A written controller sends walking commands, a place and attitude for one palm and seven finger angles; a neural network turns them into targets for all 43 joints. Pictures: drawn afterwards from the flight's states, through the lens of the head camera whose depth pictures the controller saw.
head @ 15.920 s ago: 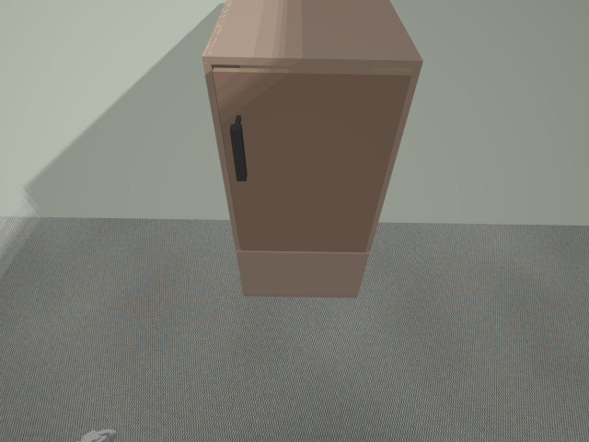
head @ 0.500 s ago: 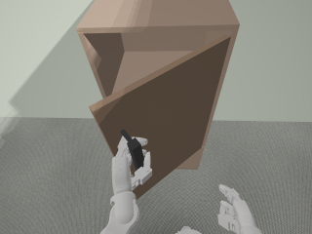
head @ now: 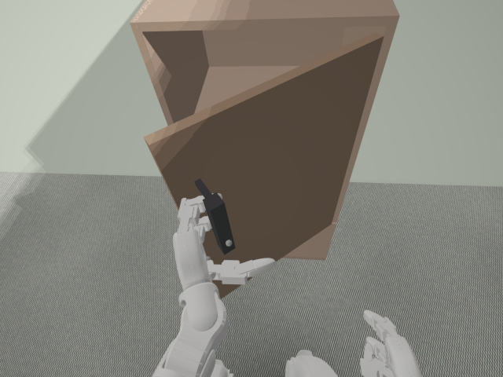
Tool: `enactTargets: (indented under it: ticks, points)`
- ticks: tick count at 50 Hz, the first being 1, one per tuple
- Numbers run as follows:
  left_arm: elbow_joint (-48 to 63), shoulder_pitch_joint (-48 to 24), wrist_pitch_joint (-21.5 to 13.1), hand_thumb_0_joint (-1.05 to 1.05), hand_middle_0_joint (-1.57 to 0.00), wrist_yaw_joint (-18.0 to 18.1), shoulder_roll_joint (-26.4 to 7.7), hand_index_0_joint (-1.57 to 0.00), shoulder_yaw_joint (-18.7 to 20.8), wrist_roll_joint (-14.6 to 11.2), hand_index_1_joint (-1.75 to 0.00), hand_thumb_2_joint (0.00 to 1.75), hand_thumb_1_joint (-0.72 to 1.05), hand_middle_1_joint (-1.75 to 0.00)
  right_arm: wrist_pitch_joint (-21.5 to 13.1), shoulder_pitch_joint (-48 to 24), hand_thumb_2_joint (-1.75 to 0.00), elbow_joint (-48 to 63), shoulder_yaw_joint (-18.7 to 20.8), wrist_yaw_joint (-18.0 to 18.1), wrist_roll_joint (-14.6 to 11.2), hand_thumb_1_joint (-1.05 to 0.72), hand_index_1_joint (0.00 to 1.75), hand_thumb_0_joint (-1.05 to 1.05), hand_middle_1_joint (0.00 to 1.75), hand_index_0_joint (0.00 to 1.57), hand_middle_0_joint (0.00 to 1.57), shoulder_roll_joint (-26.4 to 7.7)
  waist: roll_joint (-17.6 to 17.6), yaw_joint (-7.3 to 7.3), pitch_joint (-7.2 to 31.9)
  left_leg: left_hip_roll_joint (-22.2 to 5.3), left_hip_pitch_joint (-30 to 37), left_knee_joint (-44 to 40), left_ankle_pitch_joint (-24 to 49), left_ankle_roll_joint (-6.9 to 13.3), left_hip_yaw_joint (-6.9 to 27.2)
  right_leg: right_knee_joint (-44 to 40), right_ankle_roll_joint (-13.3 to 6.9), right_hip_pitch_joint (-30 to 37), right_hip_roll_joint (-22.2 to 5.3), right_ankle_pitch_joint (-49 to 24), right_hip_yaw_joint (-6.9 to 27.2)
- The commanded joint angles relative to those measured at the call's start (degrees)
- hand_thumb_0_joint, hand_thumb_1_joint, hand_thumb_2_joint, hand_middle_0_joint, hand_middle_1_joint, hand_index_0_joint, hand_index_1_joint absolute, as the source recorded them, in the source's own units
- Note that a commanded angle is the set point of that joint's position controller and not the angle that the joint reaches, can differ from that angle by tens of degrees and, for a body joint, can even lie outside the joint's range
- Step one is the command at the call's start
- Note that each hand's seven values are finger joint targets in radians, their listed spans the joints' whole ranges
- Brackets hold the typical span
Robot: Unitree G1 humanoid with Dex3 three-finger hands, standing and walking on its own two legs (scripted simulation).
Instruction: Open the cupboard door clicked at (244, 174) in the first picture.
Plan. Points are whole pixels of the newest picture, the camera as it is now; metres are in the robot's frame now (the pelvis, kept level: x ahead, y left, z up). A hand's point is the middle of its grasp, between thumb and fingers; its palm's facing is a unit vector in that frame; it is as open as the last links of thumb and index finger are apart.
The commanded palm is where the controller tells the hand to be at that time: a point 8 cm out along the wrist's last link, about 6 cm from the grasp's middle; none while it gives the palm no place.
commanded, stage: open thumb and fingers to let go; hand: left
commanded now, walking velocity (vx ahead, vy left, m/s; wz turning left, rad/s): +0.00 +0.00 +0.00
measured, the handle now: (214, 217) +0.36 +0.07 +0.05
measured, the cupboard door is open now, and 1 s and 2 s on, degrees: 39 40 40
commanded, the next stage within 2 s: slide the hand sideways off the handle in 0.28 s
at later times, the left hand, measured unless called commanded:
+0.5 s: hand (223, 250) +0.30 +0.05 +0.05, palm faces -0.04 -1.00 -0.05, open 15.9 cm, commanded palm +0.27 +0.08 +0.05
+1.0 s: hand (202, 278) +0.26 +0.08 +0.06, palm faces -0.14 -0.99 +0.03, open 16.3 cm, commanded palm +0.23 +0.13 +0.05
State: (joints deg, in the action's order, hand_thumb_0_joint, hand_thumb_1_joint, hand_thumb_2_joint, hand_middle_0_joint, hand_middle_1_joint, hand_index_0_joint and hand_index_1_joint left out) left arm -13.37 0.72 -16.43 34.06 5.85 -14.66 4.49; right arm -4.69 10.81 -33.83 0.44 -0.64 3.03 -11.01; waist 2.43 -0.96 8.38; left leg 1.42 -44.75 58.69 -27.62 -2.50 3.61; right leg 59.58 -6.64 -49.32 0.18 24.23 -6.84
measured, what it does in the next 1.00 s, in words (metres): shifts its weight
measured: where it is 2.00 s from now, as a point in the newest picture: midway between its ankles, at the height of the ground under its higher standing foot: outside the picture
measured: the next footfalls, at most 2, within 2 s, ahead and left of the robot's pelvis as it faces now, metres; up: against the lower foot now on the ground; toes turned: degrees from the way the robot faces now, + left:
none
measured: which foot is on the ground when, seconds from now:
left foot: down 0.00-1.00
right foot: down 0.00-1.00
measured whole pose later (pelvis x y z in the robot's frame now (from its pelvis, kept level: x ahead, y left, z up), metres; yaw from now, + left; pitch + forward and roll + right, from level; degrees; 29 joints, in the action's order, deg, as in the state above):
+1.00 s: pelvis +0.02 +0.06 -0.01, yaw -3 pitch +13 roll +0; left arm 3.6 17.6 -17.4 10.4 0.1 -20.3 3.5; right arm -2.4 14.6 -23.5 -1.4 -1.3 0.4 -11.2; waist 1.7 0.0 7.8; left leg 2.5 -44.6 63.8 -32.1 1.9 -0.1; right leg 62.4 -1.8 -49.0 -0.6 26.4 -3.1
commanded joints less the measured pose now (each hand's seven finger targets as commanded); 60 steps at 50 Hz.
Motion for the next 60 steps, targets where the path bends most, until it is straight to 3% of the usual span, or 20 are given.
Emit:
enactTargets:
  ticks: [1, 5, 10, 13, 19, 20, 21, 22, 24, 25, 27, 28, 29, 30, 32, 36, 39, 46, 53, 60]
  points:
    - [11.7, -13.0, -3.4, 0.00, -0.25, 0.7, 8.1, -0.25, -1.9, 1.5, -0.90, 0.30, -0.50, -0.90, -3.0, -4.7, -0.90, 9.4, 1.1, 0.0, -0.1, -0.90, 0.30, 0.00, 0.30, 0.20, 0.20, -3.9, -9.1, -1.41, 14.1, 1.5, -2.1, -3.7, 2.0, 2.6, -1.9, -17.5, 6.4, 18.6, -4.9, 1.7, 14.2]
    - [9.5, -13.2, -2.9, 0.00, -0.22, 1.3, 10.6, -0.22, -3.7, 2.0, -0.70, 0.30, -0.50, -0.70, -3.3, -4.6, -0.90, 9.5, 1.2, -0.4, 0.1, -0.90, 0.30, 0.00, 0.30, 0.20, 0.20, -3.8, -8.3, -1.23, 14.1, 1.4, -0.4, -4.3, 3.1, 2.8, -1.9, -16.1, 5.8, 16.9, -3.8, 0.6, 11.6]
    - [8.4, -15.2, -2.3, 0.00, -0.18, 1.8, 10.1, -0.18, -2.4, 0.9, -0.45, 0.30, -0.50, -0.45, -2.9, -5.4, -0.90, 9.4, 0.8, -0.4, 0.0, -0.90, 0.30, 0.00, 0.30, 0.20, 0.20, -3.9, -9.4, -1.01, 12.8, 1.5, -0.2, -4.8, 2.7, 2.9, -2.0, -16.3, 5.7, 16.3, -3.2, 2.0, 10.7]
    - [7.8, -16.1, -2.0, 0.00, -0.15, 2.3, 10.1, -0.15, -1.8, 0.7, -0.30, 0.30, -0.50, -0.30, -2.5, -6.1, -0.90, 9.4, 0.8, -0.5, 0.1, -0.90, 0.30, 0.00, 0.30, 0.20, 0.20, -3.8, -7.8, -0.42, 13.2, 1.5, 0.7, -5.3, 2.5, 2.9, -2.3, -15.9, 5.3, 15.5, -2.7, 3.6, 9.8]
    - [5.8, -16.4, -1.1, 0.00, -0.15, 2.5, 11.8, -0.15, -2.2, 0.6, -0.30, 0.30, -0.50, -0.30, -1.8, -6.3, -0.90, 9.3, 0.6, -1.1, 0.3, -0.90, 0.30, 0.00, 0.30, 0.20, 0.20, -3.9, -8.0, -0.18, 13.2, 1.2, 2.0, -6.1, 4.8, 2.9, -2.1, -13.9, 4.7, 14.6, -1.6, -0.1, 7.0]
    - [8.9, -15.7, -3.7, 0.00, -0.15, -10.1, 5.7, -0.15, -16.5, 7.8, -0.30, 0.30, -0.50, -0.30, -1.6, -0.3, -0.90, 8.3, 0.8, -1.3, 0.2, -0.90, 0.30, 0.00, 0.30, 0.20, 0.20, -6.3, -10.4, -5.93, 9.6, 0.8, 2.5, -5.1, 5.9, 4.2, -2.3, -11.7, 4.8, 13.1, -1.6, -8.0, 7.8]
    - [11.6, -17.1, -6.5, 0.00, -0.15, -16.8, 1.9, -0.15, -11.9, 5.4, -0.30, 0.30, -0.50, -0.30, -1.8, -0.1, -0.90, 10.3, 1.4, -1.1, -0.4, -0.90, 0.30, 0.00, 0.30, 0.20, 0.20, -6.0, -9.0, -4.02, 14.1, 1.3, 1.5, -4.2, 7.3, 4.5, -2.2, -10.4, 4.7, 16.4, -2.3, -12.2, 8.5]
    - [14.3, -15.6, -8.1, 0.00, -0.15, -22.1, -0.2, -0.15, -11.0, 3.9, -0.30, 0.30, -0.50, -0.30, -1.9, -0.4, -0.90, 11.4, 1.5, -0.8, -0.7, -0.90, 0.30, 0.00, 0.30, 0.20, 0.20, -6.1, -7.0, -2.93, 17.7, 1.3, 2.0, -3.7, 8.2, 4.5, -2.5, -9.3, 4.7, 19.1, -2.5, -14.7, 9.3]
    - [16.9, -11.9, -8.8, 0.00, -0.15, -29.5, 0.4, -0.15, -10.8, -0.5, -0.30, 0.30, -0.50, -0.30, -2.3, 0.1, -0.90, 13.7, 1.4, -0.6, -2.0, -0.90, 0.30, 0.00, 0.30, 0.20, 0.20, -5.9, -4.5, -2.42, 18.0, 1.2, 3.8, -4.1, 8.8, 4.3, -2.4, -9.2, 4.3, 19.3, -2.3, -14.7, 9.1]
    - [16.5, -10.3, -8.2, 0.00, -0.15, -30.8, 1.2, -0.15, -10.2, -2.8, -0.30, 0.30, -0.50, -0.30, -2.4, -0.2, -0.90, 14.5, 1.1, -0.4, -2.6, -0.90, 0.30, 0.00, 0.30, 0.20, 0.20, -5.7, -4.8, -2.35, 15.3, 1.1, 3.8, -4.7, 7.5, 4.2, -2.2, -10.0, 4.4, 17.6, -2.1, -11.5, 8.5]
    - [16.8, -9.6, -6.8, 0.00, -0.15, -30.4, 3.1, -0.15, -9.5, -5.9, -0.30, 0.30, -0.50, -0.30, -2.6, -0.5, -0.90, 15.7, 0.7, -0.2, -3.2, -0.90, 0.30, 0.00, 0.30, 0.20, 0.20, -5.7, -6.5, -2.56, 11.4, 1.0, 3.2, -5.7, 4.4, 4.1, -1.6, -11.2, 4.6, 14.6, -1.6, -4.5, 7.5]
    - [17.2, -8.2, -6.4, 0.00, -0.15, -29.2, 2.2, -0.15, -7.5, -6.4, -0.30, 0.30, -0.50, -0.30, -2.7, -0.4, -0.90, 16.0, 0.9, -0.1, -3.3, -0.90, 0.30, 0.00, 0.30, 0.20, 0.20, -6.0, -8.4, -2.06, 11.3, 0.9, 2.8, -6.0, 3.8, 3.9, -1.3, -11.3, 4.7, 14.2, -1.5, -2.4, 7.2]
    - [17.3, -5.9, -6.0, 0.00, -0.15, -27.6, 1.7, -0.15, -6.4, -6.1, -0.30, 0.30, -0.50, -0.30, -2.6, -0.9, -0.90, 16.3, 0.8, -0.2, -3.3, -0.90, 0.30, 0.00, 0.30, 0.20, 0.20, -6.2, -7.2, -1.18, 10.4, 0.8, 3.0, -6.5, 4.0, 3.8, -1.2, -10.6, 4.4, 13.4, -1.2, -2.0, 6.5]
    - [18.6, -4.9, -5.8, 0.00, -0.15, -26.2, 1.8, -0.15, -6.4, -5.3, -0.30, 0.30, -0.50, -0.30, -2.5, -0.6, -0.90, 16.7, 0.8, -0.4, -3.1, -0.90, 0.30, 0.00, 0.30, 0.20, 0.20, -6.1, -5.4, -0.96, 11.0, 0.8, 3.4, -6.5, 4.8, 3.7, -1.1, -9.4, 4.2, 13.1, -1.2, -3.2, 5.9]
    - [19.6, -2.2, -5.5, 0.00, -0.15, -23.4, 0.5, -0.15, -5.7, -3.2, -0.30, 0.30, -0.50, -0.30, -2.0, 0.1, -0.90, 17.3, 1.0, -0.8, -2.6, -0.90, 0.30, 0.00, 0.30, 0.20, 0.20, -6.2, -7.9, -0.61, 11.8, 0.7, 2.7, -6.0, 6.1, 3.7, -0.9, -8.1, 4.2, 13.2, -1.1, -4.8, 5.4]
    - [22.7, 1.2, -5.9, 0.00, -0.15, -21.0, -1.4, -0.15, -5.5, 0.8, -0.30, 0.30, -0.50, -0.30, -1.2, 0.6, -0.90, 18.2, 1.3, -1.2, -2.0, -0.90, 0.30, 0.00, 0.30, 0.20, 0.20, -6.0, -7.1, 0.05, 13.8, 0.6, 2.2, -4.9, 7.9, 3.5, -1.3, -6.3, 3.8, 13.6, -1.1, -7.7, 5.9]
    - [24.5, 3.7, -5.5, 0.00, -0.15, -21.4, -2.0, -0.15, -5.6, 0.7, -0.30, 0.30, -0.50, -0.30, -0.7, 0.0, -0.90, 19.1, 1.0, -1.1, -2.3, -0.90, 0.30, 0.00, 0.30, 0.20, 0.20, -6.1, -6.5, 0.62, 12.9, 0.6, 1.7, -5.4, 7.0, 3.5, -1.3, -6.6, 3.7, 13.8, -0.9, -6.3, 5.9]
    - [29.7, 10.6, -4.7, 0.00, -0.15, -23.5, -2.0, -0.15, -6.4, -1.1, -0.30, 0.30, -0.50, -0.30, -0.6, 0.4, -0.90, 20.1, 0.6, -0.3, -2.6, -0.90, 0.30, 0.00, 0.30, 0.20, 0.20, -5.8, -6.9, -0.18, 11.1, 0.2, 2.6, -5.5, 7.5, 3.4, -0.9, -6.7, 4.1, 13.4, -0.5, -7.6, 5.4]
    - [34.6, 18.7, -5.7, 0.00, -0.15, -25.4, -3.4, -0.15, -7.4, -0.3, -0.30, 0.30, -0.50, -0.30, -1.2, 0.9, -0.90, 21.4, 0.7, -0.5, -2.6, -0.90, 0.30, 0.00, 0.30, 0.20, 0.20, -5.8, -4.9, 0.09, 10.2, 0.1, 2.5, -4.3, 9.7, 3.1, -0.4, -4.6, 3.9, 11.7, -0.5, -9.2, 4.8]
    - [37.4, 21.1, -5.6, 0.00, -0.15, -27.5, -6.9, -0.15, -4.3, -1.1, -0.30, 0.30, -0.50, -0.30, -1.3, 1.0, -0.90, 22.0, 0.7, 0.2, -2.5, -0.90, 0.30, 0.00, 0.30, 0.20, 0.20, -6.1, -5.0, 0.18, 10.6, 0.5, 0.5, -2.9, 7.7, 3.3, -0.5, -4.2, 4.2, 11.0, -0.6, -7.4, 5.4]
